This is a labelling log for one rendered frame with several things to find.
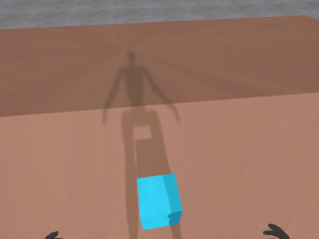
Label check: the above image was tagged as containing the robot right hand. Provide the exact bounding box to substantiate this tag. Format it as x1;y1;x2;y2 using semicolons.
262;223;290;239

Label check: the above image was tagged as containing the carton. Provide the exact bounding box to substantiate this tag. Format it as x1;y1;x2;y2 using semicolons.
137;173;182;230

